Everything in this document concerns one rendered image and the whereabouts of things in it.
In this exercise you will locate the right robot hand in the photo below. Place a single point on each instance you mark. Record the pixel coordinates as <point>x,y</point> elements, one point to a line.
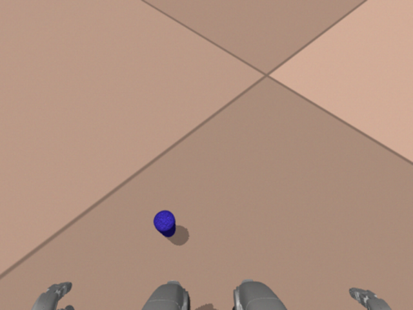
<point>368,299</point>

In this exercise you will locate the cup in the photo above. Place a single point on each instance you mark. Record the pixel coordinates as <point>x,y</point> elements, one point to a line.
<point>165,223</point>

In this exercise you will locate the left robot hand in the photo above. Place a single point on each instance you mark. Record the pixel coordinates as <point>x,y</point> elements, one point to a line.
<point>49,299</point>

